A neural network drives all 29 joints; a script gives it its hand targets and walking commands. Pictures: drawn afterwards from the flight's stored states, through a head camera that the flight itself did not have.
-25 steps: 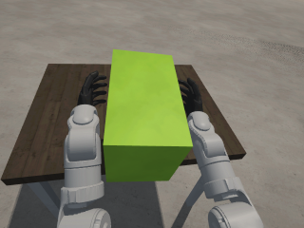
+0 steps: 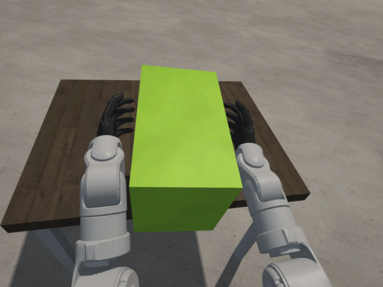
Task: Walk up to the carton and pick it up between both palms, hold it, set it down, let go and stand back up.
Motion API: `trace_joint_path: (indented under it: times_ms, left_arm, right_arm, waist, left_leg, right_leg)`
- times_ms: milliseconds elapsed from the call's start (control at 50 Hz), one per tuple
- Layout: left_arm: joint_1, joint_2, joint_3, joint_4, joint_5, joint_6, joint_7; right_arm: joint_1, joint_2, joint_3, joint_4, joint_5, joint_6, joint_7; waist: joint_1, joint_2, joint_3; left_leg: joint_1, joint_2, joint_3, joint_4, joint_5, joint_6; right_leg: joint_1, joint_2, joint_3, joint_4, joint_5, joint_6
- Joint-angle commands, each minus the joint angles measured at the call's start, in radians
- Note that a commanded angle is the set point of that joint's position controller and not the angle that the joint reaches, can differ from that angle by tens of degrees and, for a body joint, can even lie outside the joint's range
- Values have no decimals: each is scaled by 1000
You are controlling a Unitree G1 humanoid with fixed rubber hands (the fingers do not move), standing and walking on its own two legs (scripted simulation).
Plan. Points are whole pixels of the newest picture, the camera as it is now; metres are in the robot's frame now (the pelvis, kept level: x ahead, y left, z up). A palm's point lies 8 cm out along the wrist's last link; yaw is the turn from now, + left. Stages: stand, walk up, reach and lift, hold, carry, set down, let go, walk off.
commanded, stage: hold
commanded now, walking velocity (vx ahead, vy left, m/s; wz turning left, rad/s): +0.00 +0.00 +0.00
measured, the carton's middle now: (177, 147) +0.37 +0.02 +0.11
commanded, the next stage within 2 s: none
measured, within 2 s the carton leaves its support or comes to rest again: neither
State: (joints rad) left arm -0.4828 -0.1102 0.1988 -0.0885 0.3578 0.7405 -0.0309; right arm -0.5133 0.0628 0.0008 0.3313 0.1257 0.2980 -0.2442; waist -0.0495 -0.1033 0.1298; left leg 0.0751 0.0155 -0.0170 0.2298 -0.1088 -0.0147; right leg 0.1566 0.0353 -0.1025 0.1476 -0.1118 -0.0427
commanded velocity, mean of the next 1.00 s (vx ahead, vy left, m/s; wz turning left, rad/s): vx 0.00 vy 0.00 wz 0.00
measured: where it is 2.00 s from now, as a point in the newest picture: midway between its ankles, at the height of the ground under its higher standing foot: outside the picture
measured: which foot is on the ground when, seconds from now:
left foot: down 0.00-1.00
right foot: down 0.00-1.00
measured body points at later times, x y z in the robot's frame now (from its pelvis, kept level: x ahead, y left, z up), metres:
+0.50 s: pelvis +0.00 +0.00 +0.00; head -0.02 +0.04 +0.45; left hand +0.36 +0.15 +0.17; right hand +0.36 -0.12 +0.16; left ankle +0.03 +0.13 -0.75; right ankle +0.00 -0.08 -0.75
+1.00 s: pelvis +0.00 +0.00 +0.00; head -0.02 +0.04 +0.45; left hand +0.35 +0.15 +0.17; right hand +0.36 -0.12 +0.16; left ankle +0.03 +0.13 -0.75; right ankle +0.00 -0.08 -0.75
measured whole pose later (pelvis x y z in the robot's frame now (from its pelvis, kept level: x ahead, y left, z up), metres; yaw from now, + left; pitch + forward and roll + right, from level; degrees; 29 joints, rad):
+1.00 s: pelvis +0.00 +0.00 +0.00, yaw +0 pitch -11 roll +0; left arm -0.46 -0.11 0.19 -0.12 0.35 0.73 -0.03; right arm -0.49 0.07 0.00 0.30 0.11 0.30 -0.24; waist -0.05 -0.10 0.14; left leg 0.07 0.02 -0.02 0.22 -0.11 -0.02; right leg 0.15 0.04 -0.10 0.15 -0.11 -0.04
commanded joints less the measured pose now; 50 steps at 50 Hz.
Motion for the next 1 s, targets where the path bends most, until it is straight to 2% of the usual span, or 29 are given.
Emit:
trace_joint_path:
  times_ms: [0,220,560,980]
  left_arm:
    - [-422,-342,-363,-95,-116,-44,-110]
    - [-415,-330,-343,-62,-107,-49,-109]
    - [-392,-333,-368,-106,-117,-50,-110]
    - [-389,-327,-362,-101,-114,-46,-111]
  right_arm:
    - [-549,289,255,-251,26,-70,54]
    - [-542,282,236,-223,4,-73,64]
    - [-516,289,274,-272,24,-71,57]
    - [-515,290,258,-267,11,-68,60]
  waist:
    - [-15,93,-337]
    - [-13,88,-306]
    - [-14,85,-337]
    - [-16,88,-315]
  left_leg:
    - [87,-22,35,3,187,-14]
    - [66,-19,36,-10,124,-12]
    - [98,-23,34,8,219,-11]
    - [87,-22,40,-7,159,-13]
  right_leg:
    - [30,-16,-5,3,194,64]
    - [15,-17,-8,1,138,61]
    - [44,-12,-6,10,247,66]
    - [21,-15,-10,3,181,66]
